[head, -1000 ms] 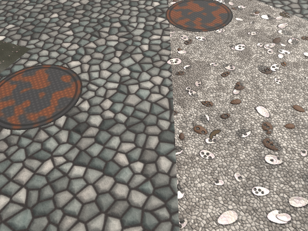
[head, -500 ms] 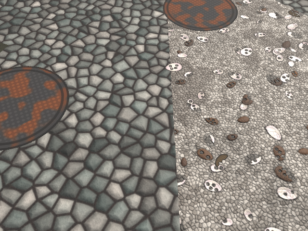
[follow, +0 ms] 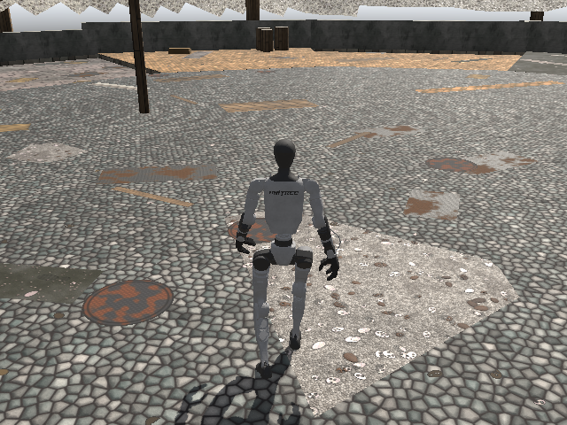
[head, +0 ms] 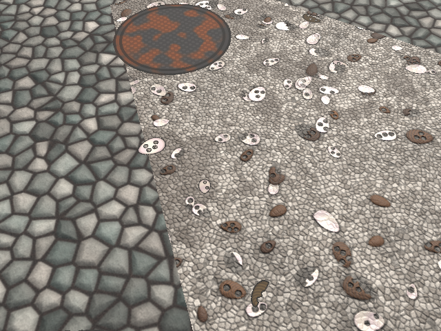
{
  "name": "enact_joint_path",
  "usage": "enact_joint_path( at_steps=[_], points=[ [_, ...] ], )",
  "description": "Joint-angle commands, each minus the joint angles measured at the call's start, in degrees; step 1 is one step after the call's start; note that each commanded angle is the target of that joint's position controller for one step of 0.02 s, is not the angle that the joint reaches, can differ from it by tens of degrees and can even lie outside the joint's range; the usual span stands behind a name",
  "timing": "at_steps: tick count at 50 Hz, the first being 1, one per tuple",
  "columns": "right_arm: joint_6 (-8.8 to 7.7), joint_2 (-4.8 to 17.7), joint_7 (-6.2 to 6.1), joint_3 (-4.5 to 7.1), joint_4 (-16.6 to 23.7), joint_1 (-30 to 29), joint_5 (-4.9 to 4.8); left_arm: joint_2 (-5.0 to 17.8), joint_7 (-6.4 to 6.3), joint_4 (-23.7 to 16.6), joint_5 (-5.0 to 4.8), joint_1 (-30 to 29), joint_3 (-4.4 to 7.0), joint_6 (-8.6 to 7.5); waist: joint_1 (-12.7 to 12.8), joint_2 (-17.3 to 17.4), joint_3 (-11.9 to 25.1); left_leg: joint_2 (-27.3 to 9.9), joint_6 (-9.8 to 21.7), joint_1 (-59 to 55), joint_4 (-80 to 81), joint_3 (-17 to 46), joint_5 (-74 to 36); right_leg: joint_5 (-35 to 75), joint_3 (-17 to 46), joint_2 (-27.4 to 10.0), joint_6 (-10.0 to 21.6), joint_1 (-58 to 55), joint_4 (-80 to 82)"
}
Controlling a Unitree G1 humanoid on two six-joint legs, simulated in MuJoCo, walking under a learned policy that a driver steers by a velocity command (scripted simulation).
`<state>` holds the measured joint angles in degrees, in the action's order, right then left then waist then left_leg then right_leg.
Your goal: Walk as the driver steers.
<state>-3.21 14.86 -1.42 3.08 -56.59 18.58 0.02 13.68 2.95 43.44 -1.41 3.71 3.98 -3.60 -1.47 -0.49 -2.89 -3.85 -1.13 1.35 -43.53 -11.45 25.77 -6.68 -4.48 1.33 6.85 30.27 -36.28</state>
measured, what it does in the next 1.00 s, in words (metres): walks ahead, turning right: left foot, then right foot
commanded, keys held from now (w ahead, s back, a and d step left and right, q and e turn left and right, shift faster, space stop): w+e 0.48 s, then w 0.48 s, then w+q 0.04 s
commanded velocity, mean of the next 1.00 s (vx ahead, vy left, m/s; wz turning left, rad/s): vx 0.50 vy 0.00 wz -0.40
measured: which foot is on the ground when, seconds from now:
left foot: up 0.00-0.44, down 0.46-0.96, up 0.98-1.00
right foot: down 0.00-0.46, up 0.48-0.94, down 0.96-1.00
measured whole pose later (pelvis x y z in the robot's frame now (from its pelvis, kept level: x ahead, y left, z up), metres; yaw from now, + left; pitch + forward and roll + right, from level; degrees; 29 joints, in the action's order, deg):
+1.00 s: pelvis +0.52 -0.11 +0.01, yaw -23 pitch +3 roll +1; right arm -3.9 17.0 0.5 3.0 -52.2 21.8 -1.2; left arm 14.7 1.4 35.9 -0.1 3.5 2.4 -4.4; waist -4.5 0.2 -1.0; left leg -2.2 -0.6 8.2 -43.3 -0.5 26.4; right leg -8.1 -2.1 -0.4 3.5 26.9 -32.3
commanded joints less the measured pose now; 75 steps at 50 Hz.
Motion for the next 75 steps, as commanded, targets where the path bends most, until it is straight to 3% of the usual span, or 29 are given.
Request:
enact_joint_path(
  at_steps=[1, 2, 4, 5, 8, 14, 19, 22, 23, 24, 25, 26, 27, 29, 37, 44, 47, 48, 49, 50, 51, 54, 58, 65, 69, 72, 73, 74, 75],
  points=[
    [-5.57, 6.93, 1.79, 0.40, 8.99, -3.14, -1.57, 13.90, -1.10, 0.19, 1.00, 20.89, 4.15, -0.22, 8.64, -7.50, 23.41, 4.75, 1.88, 43.10, -41.39, 18.36, 5.26, -7.20, 50.66, -20.86, 17.78, -54.05, 19.40],
    [-6.55, 7.92, 2.16, 0.65, 10.61, -7.04, -3.04, 10.62, -1.26, 0.06, 1.05, 18.40, 3.32, -0.69, 7.97, -5.55, 15.81, 1.93, 3.45, 46.05, -38.42, 17.76, 0.53, -3.44, 40.41, -18.62, 14.75, -48.04, 18.97],
    [-5.96, 7.69, 1.26, 1.30, 9.68, -8.31, -0.81, 6.44, -0.97, -1.79, 0.69, 10.34, 1.94, -1.16, 2.94, 3.69, 7.42, -2.59, 3.58, 39.20, -26.99, 16.44, -6.27, 7.53, 26.95, -12.64, 9.68, -31.07, 20.75],
    [-5.06, 7.70, 1.33, 1.56, 10.10, -6.26, -0.54, 7.08, -1.24, -2.77, 1.35, 8.80, 1.88, -1.24, 0.69, 0.35, 7.10, -3.23, 2.67, 35.42, -25.55, 16.97, -7.18, 11.32, 26.24, -12.63, 10.93, -26.06, 21.98],
    [-3.28, 6.11, 1.08, 1.62, 11.28, -6.86, 0.61, 9.00, -2.16, -2.96, 0.74, 9.73, 2.33, -1.43, -0.37, 0.67, 5.11, -3.23, -0.65, 33.16, -17.05, 15.39, -10.17, 15.49, 21.58, -10.26, 11.02, -18.99, 23.94],
    [-3.43, 3.76, 1.34, 0.58, 15.99, -20.12, 0.27, 10.82, -3.62, -2.37, 0.16, 15.12, 2.87, -0.50, 4.52, -3.72, 2.96, 2.04, -1.99, 29.77, 8.88, 13.62, -30.40, 7.66, 17.93, -5.67, 6.00, -15.76, 22.64],
    [-4.61, 6.96, 2.45, 1.41, 18.34, -22.89, -0.53, 10.26, -4.03, -1.69, -0.13, 17.62, 2.81, 0.21, 4.82, -5.63, 3.14, 3.47, -0.12, 27.26, 16.07, 16.02, -27.09, 2.83, 25.74, -8.97, 4.58, -22.53, 16.52],
    [-5.64, 9.53, 2.33, 2.85, 16.40, -13.84, -0.23, 9.04, -4.27, -2.96, 0.23, 15.37, 2.38, 0.74, -0.36, -7.27, 6.64, 3.56, 3.18, 14.48, 19.64, 14.79, -23.08, 8.28, 27.19, -6.83, 2.19, -22.78, 7.79],
    [-5.85, 12.12, 1.92, 3.69, 15.51, -5.71, 0.77, 6.18, -3.98, -4.21, 0.85, 14.36, 1.23, 0.55, -4.23, -4.03, 13.69, -3.64, 6.58, 0.43, 17.74, 20.71, -22.09, 5.29, 23.53, -3.63, 0.13, -16.90, -5.29],
    [-5.15, 17.17, 1.61, 5.11, 14.06, 2.45, 1.70, 2.60, -3.98, -5.58, -0.35, 21.62, 0.12, 0.00, -3.02, 11.77, 23.01, -17.22, 15.74, -22.01, 19.78, 43.61, -13.14, -13.68, 15.41, 4.61, -4.43, 3.16, -25.25],
    [-4.71, 13.72, 2.14, 4.37, 13.24, 3.24, 0.20, 5.98, -4.08, -5.19, -0.94, 23.78, 0.15, -0.27, -2.54, 17.71, 23.15, -21.17, 17.72, -23.53, 24.96, 57.94, -0.49, -27.46, 15.37, 2.24, -5.13, 13.06, -35.43],
    [-4.34, 9.09, 2.16, 3.12, 14.08, 0.39, -0.35, 10.25, -4.01, -4.56, -1.00, 19.84, 1.22, -0.07, -3.46, 10.49, 14.57, -18.63, 15.16, -16.18, 26.39, 50.75, 3.67, -22.96, 16.06, -0.47, -5.42, 16.12, -39.24],
    [-3.75, 7.39, 2.18, 2.46, 14.45, -2.34, -0.02, 10.31, -4.04, -5.09, -0.31, 15.90, 1.22, 0.19, -3.00, 5.58, 9.32, -15.94, 13.08, -8.43, 26.91, 42.40, -0.69, -18.61, 13.60, -2.54, -5.60, 15.00, -38.98],
    [-3.46, 5.33, 2.41, 1.53, 13.78, -5.68, 0.77, 8.51, -3.68, -6.16, 0.56, 12.66, 1.28, 0.18, -0.35, 5.12, 3.29, -11.37, 12.28, 3.58, 30.15, 32.65, -10.83, -13.84, 12.72, -5.45, -5.29, 10.94, -32.77],
    [-3.53, 9.56, 2.23, 2.52, 10.73, -3.22, -0.80, 3.76, -2.59, -8.70, 0.94, 5.18, -0.71, -0.48, -0.71, 4.59, 2.34, -8.50, 13.35, 6.68, 35.44, 18.01, -27.23, 1.62, 7.07, -7.53, -6.25, 6.77, -8.93],
    [-1.50, 11.80, 2.11, 2.63, 7.62, 2.60, -1.90, 5.14, -1.06, -12.02, 0.00, -4.02, -0.56, -1.18, -2.98, 6.08, 0.21, -11.11, 10.91, 0.18, 31.78, 16.65, -28.37, 2.00, 4.23, -4.43, -4.45, 2.37, 4.52],
    [-0.71, 11.64, 1.71, 2.29, 7.34, 1.56, -2.08, 9.23, -1.38, -8.61, 0.82, 7.94, 1.77, -1.24, 4.37, 4.94, 7.31, -8.00, 7.93, 1.41, 16.60, 12.38, -46.08, 1.96, 1.37, -0.88, -0.92, -17.32, 9.90],
    [-0.96, 9.13, 1.56, 1.12, 8.54, 0.92, -0.98, 12.81, -2.05, -6.66, 1.38, 17.92, 3.11, -0.98, 8.74, 1.35, 14.72, -5.30, 5.52, 10.84, 1.80, 9.70, -38.40, 3.35, 9.16, -8.09, 2.27, -33.23, 7.90],
    [-2.14, 2.58, 1.91, -1.13, 10.48, 6.07, -0.16, 19.13, -2.46, -6.12, 2.15, 22.38, 4.27, -0.60, 6.90, -13.64, 21.43, 3.94, 1.53, 34.56, -20.72, 8.37, -6.40, -2.06, 34.95, -23.50, 11.28, -52.82, 11.65],
    [-3.19, 6.39, 2.17, -0.30, 9.37, 4.97, -1.45, 14.47, -2.34, -5.70, 1.63, 23.90, 3.22, -0.57, 8.62, -12.04, 24.22, 3.95, 1.94, 41.56, -29.53, 16.79, 7.25, -8.40, 44.65, -25.58, 12.93, -52.48, 17.31],
    [-3.49, 9.97, 2.37, 0.81, 10.69, 0.59, -2.92, 11.68, -2.25, -5.80, 1.47, 20.28, 2.09, -0.84, 8.07, -8.63, 15.23, 1.10, 2.72, 45.47, -31.70, 17.39, 3.55, -7.55, 35.64, -23.51, 10.07, -45.66, 17.96],
    [-1.85, 8.42, 2.05, 1.23, 10.78, -2.49, -1.63, 6.56, -1.77, -5.92, 1.76, 11.05, 0.53, -1.68, 2.69, -5.29, 5.44, -4.05, 2.17, 38.55, -23.67, 16.77, -7.51, -0.21, 18.98, -16.87, 5.81, -26.80, 23.83],
    [0.48, 5.06, 1.75, 1.02, 10.94, -2.24, -1.62, 7.67, -2.02, -3.66, 2.38, 9.94, 1.37, -3.48, 0.38, -3.40, 2.57, -3.77, 0.66, 37.29, -19.68, 18.20, -14.85, 7.85, 9.94, -16.45, 5.82, -21.15, 28.80],
    [-0.10, 2.32, 3.71, 0.16, 15.73, -14.06, -0.12, 10.02, -4.16, -0.90, 1.98, 11.14, 1.96, -2.46, 3.55, -2.14, -0.79, -0.76, 0.97, 33.59, 3.17, 11.70, -32.73, 24.23, -4.44, -13.75, 1.99, -22.24, 26.15],
    [0.30, 4.45, 5.33, 1.07, 18.90, -15.00, -0.27, 12.32, -5.12, 0.02, 0.49, 11.98, 2.77, -0.31, 3.10, -4.22, 1.54, 1.38, 3.22, 32.31, 7.79, 9.27, -24.89, 33.41, -5.16, -16.33, 0.37, -30.33, 18.04],
    [0.19, 9.61, 5.23, 3.84, 16.85, -2.41, -0.14, 12.73, -5.97, -1.04, -0.30, 9.59, 2.99, 1.29, -3.66, -3.13, 8.59, 7.04, 7.01, 16.55, 14.80, 6.50, -24.44, 39.94, -6.77, -13.25, -3.30, -29.67, -2.53],
    [0.31, 14.50, 3.83, 5.35, 16.59, 1.85, 0.04, 11.18, -5.81, -1.66, 0.98, 12.29, 2.30, 0.94, -5.08, 3.96, 12.90, 1.25, 10.22, 2.83, 15.82, 15.64, -46.94, 21.80, -7.26, -9.36, -7.21, -18.98, -18.23],
    [0.79, 19.44, 2.74, 5.66, 18.03, -0.35, 0.62, 4.11, -4.70, -2.93, 4.23, 20.02, 0.12, 0.24, 2.16, 17.23, 19.58, -13.42, 21.21, -16.10, 9.03, 36.94, -73.96, -34.60, -3.45, 0.33, -11.33, 2.79, -39.76],
    [0.77, 17.19, 3.15, 4.93, 20.41, 0.67, 0.78, 7.80, -3.69, -2.75, 2.46, 19.33, 0.06, -0.63, -1.71, 10.65, 31.63, -18.19, 26.84, -18.86, 15.44, 49.41, -61.79, -35.89, 9.60, 1.97, -10.89, 6.02, -47.56]
  ],
)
